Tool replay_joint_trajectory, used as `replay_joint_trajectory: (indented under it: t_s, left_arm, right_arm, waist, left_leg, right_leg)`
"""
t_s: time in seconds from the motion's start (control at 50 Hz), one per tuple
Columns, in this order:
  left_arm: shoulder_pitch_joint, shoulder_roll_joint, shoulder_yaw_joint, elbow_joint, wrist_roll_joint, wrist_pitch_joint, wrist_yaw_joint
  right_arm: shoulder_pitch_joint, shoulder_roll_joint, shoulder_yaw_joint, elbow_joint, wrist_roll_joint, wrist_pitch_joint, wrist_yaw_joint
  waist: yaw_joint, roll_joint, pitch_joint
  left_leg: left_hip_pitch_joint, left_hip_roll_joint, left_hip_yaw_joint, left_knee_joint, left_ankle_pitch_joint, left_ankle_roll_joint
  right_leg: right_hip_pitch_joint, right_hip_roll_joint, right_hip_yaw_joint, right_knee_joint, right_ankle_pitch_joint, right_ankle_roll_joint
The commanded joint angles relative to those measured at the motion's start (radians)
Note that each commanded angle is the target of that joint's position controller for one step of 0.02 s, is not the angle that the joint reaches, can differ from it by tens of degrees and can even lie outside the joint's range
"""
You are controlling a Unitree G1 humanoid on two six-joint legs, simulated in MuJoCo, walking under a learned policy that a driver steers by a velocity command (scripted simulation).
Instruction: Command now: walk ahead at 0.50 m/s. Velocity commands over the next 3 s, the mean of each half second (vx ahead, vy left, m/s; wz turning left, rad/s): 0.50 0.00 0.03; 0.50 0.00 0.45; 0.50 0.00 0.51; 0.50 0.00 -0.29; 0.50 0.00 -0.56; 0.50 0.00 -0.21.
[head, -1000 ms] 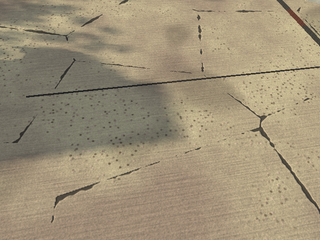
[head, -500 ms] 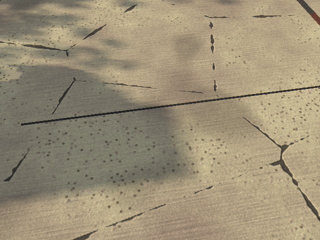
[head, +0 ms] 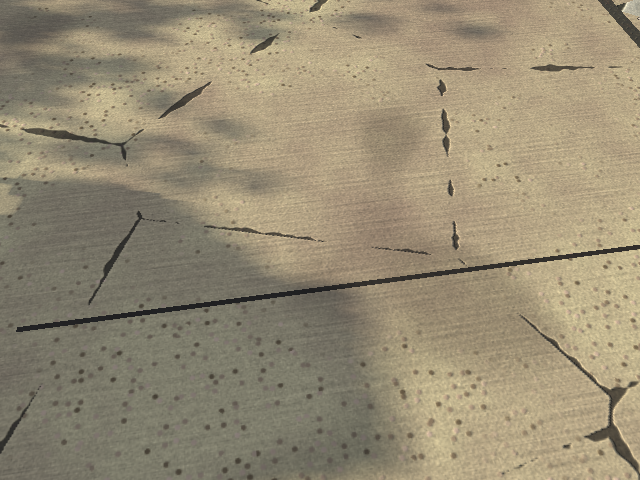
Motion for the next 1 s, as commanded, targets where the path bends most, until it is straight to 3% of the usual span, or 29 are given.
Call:
replay_joint_trajectory:
  t_s: [0.02, 0.1, 0.16, 0.22, 0.32, 0.38, 0.4, 0.42, 0.44, 0.46, 0.48, 0.5, 0.52, 0.56, 0.6, 0.66, 0.76, 0.86, 0.9, 0.96, 0.98, 1.0]
  left_arm:
    - [0.077, 0.029, 0.013, -0.033, 0.018, 0.017, -0.016]
    - [-0.054, 0.041, 0.017, -0.082, 0.020, 0.040, -0.029]
    - [-0.195, 0.051, 0.016, -0.130, 0.012, 0.042, -0.032]
    - [-0.301, 0.037, 0.005, -0.165, 0.004, 0.038, -0.033]
    - [-0.410, 0.046, 0.001, -0.208, 0.003, 0.027, -0.029]
    - [-0.336, 0.068, 0.012, -0.196, 0.003, 0.013, -0.020]
    - [-0.238, 0.086, 0.023, -0.166, 0.004, 0.006, -0.013]
    - [-0.071, 0.106, 0.037, -0.112, 0.010, -0.005, -0.004]
    - [0.103, 0.180, 0.060, -0.076, 0.038, -0.014, 0.008]
    - [0.145, 0.274, 0.083, -0.076, 0.053, -0.010, 0.003]
    - [0.071, 0.221, 0.077, -0.089, 0.011, 0.005, -0.006]
    - [-0.048, 0.157, 0.056, -0.108, 0.003, 0.004, -0.009]
    - [-0.104, 0.101, 0.042, -0.113, 0.005, -0.005, -0.013]
    - [-0.101, 0.049, 0.025, -0.091, 0.002, -0.019, -0.001]
    - [-0.049, 0.060, 0.026, -0.073, -0.002, -0.036, 0.006]
    - [-0.002, 0.091, 0.032, -0.064, -0.004, -0.046, 0.010]
    - [0.067, 0.085, 0.024, -0.048, -0.002, -0.045, 0.017]
    - [0.147, 0.112, 0.027, -0.022, 0.000, -0.033, 0.032]
    - [0.145, 0.127, 0.030, -0.020, 0.003, -0.023, 0.039]
    - [0.109, 0.173, 0.044, -0.032, 0.009, -0.003, 0.045]
    - [0.099, 0.187, 0.049, -0.043, 0.008, 0.006, 0.040]
    - [0.070, 0.193, 0.051, -0.062, 0.002, 0.010, 0.031]
  right_arm:
    - [0.117, -0.028, 0.005, 0.016, 0.007, -0.025, -0.008]
    - [0.203, -0.080, 0.001, 0.042, 0.011, -0.036, -0.012]
    - [0.262, -0.073, 0.009, 0.051, 0.010, -0.033, -0.012]
    - [0.313, -0.072, 0.015, 0.062, 0.010, -0.033, -0.016]
    - [0.372, -0.084, 0.015, 0.087, -0.002, -0.028, -0.028]
    - [0.328, -0.106, 0.009, 0.085, -0.008, -0.026, -0.037]
    - [0.320, -0.112, 0.007, 0.086, -0.008, -0.023, -0.036]
    - [0.294, -0.114, 0.008, 0.080, -0.001, -0.019, -0.033]
    - [0.283, -0.084, 0.018, 0.048, 0.013, -0.020, -0.027]
    - [0.419, 0.030, 0.038, 0.035, 0.057, -0.014, -0.020]
    - [0.355, -0.088, 0.007, 0.048, 0.027, -0.005, -0.027]
    - [0.262, -0.088, 0.002, 0.016, 0.019, -0.005, -0.022]
    - [0.220, -0.067, 0.004, 0.008, 0.016, -0.005, -0.018]
    - [0.228, -0.037, 0.000, 0.011, -0.007, 0.020, -0.006]
    - [0.221, -0.016, -0.003, 0.001, -0.011, 0.042, 0.005]
    - [0.126, -0.014, -0.006, -0.039, -0.009, 0.060, 0.016]
    - [-0.057, -0.014, 0.002, -0.108, -0.003, 0.060, 0.030]
    - [-0.201, -0.010, 0.015, -0.172, -0.011, 0.056, 0.039]
    - [-0.196, -0.022, 0.010, -0.180, -0.014, 0.056, 0.039]
    - [-0.059, -0.062, -0.011, -0.149, -0.017, 0.057, 0.029]
    - [0.033, -0.086, -0.025, -0.122, -0.019, 0.051, 0.024]
    - [0.167, -0.129, -0.046, -0.083, -0.030, 0.043, 0.015]
  waist:
    - [0.018, 0.054, -0.023]
    - [0.014, 0.067, 0.013]
    - [-0.020, 0.075, 0.035]
    - [-0.048, 0.085, 0.040]
    - [-0.072, 0.095, 0.054]
    - [-0.017, 0.102, 0.015]
    - [0.021, 0.101, -0.034]
    - [0.095, 0.075, -0.116]
    - [0.150, 0.004, -0.235]
    - [0.085, -0.215, -0.360]
    - [0.078, -0.049, -0.310]
    - [0.037, -0.025, -0.148]
    - [0.016, 0.002, -0.068]
    - [-0.031, -0.033, -0.016]
    - [-0.045, -0.032, -0.021]
    - [-0.045, -0.035, 0.001]
    - [-0.014, -0.044, 0.037]
    - [0.024, -0.049, 0.054]
    - [0.007, -0.062, 0.038]
    - [-0.063, -0.102, -0.052]
    - [-0.099, -0.097, -0.107]
    - [-0.172, -0.041, -0.173]
  left_leg:
    - [0.120, 0.281, -0.307, -0.285, 0.163, 0.101]
    - [0.134, 0.250, -0.225, -0.318, 0.258, 0.090]
    - [0.176, 0.231, -0.192, -0.326, 0.336, 0.070]
    - [0.225, 0.223, -0.162, -0.317, 0.408, 0.057]
    - [0.381, 0.271, -0.157, -0.268, 0.508, 0.079]
    - [0.418, 0.288, -0.133, -0.141, 0.780, 0.066]
    - [0.408, 0.278, -0.137, -0.024, 0.873, 0.057]
    - [0.338, 0.243, -0.118, 0.158, 0.823, 0.040]
    - [0.125, 0.195, -0.099, 0.430, 0.503, 0.025]
    - [-0.240, 0.007, -0.044, 0.812, -0.304, -0.016]
    - [-0.311, 0.043, -0.172, 0.892, -0.310, 0.000]
    - [-0.334, 0.089, -0.181, 0.863, -0.216, 0.003]
    - [-0.309, 0.125, -0.179, 0.809, -0.153, 0.002]
    - [-0.236, 0.157, -0.173, 0.742, -0.109, -0.011]
    - [-0.235, 0.157, -0.161, 0.729, -0.082, -0.020]
    - [-0.343, 0.172, -0.143, 0.689, 0.012, -0.032]
    - [-0.405, 0.159, -0.087, 0.463, 0.166, -0.046]
    - [-0.374, 0.123, 0.009, 0.248, 0.149, -0.015]
    - [-0.321, 0.087, 0.039, 0.210, 0.076, 0.018]
    - [-0.148, -0.002, 0.073, 0.186, -0.080, 0.086]
    - [-0.034, -0.029, 0.062, 0.139, -0.105, 0.110]
    - [0.173, -0.011, -0.011, 0.030, -0.077, 0.147]
  right_leg:
    - [-0.157, -0.078, 0.039, -0.018, 0.066, 0.018]
    - [-0.272, -0.100, -0.003, -0.115, 0.164, 0.051]
    - [-0.337, -0.103, -0.030, -0.251, 0.260, 0.069]
    - [-0.321, -0.080, -0.060, -0.410, 0.323, 0.071]
    - [-0.319, -0.044, -0.079, -0.562, 0.289, 0.032]
    - [-0.174, 0.008, -0.097, -0.626, 0.176, -0.019]
    - [-0.052, 0.038, -0.099, -0.655, 0.155, -0.036]
    - [0.155, 0.042, -0.094, -0.727, 0.215, -0.057]
    - [0.429, -0.145, 0.100, -0.738, 0.157, -0.102]
    - [0.694, -0.457, 0.577, -0.826, 0.122, -0.241]
    - [0.582, -0.423, 0.622, -0.903, -0.001, -0.220]
    - [0.417, -0.387, 0.459, -0.946, -0.032, -0.177]
    - [0.294, -0.342, 0.346, -0.995, 0.032, -0.139]
    - [0.171, -0.266, 0.172, -1.031, 0.153, -0.069]
    - [0.164, -0.255, 0.095, -1.039, 0.260, -0.057]
    - [0.193, -0.244, -0.004, -1.051, 0.348, -0.036]
    - [0.245, -0.211, -0.131, -1.041, 0.492, -0.005]
    - [0.383, -0.249, -0.204, -0.994, 0.659, -0.006]
    - [0.435, -0.263, -0.238, -0.923, 0.862, -0.004]
    - [0.473, -0.278, -0.269, -0.667, 1.174, -0.012]
    - [0.441, -0.281, -0.266, -0.503, 1.127, -0.014]
    - [0.305, -0.260, -0.277, -0.253, 0.927, 0.013]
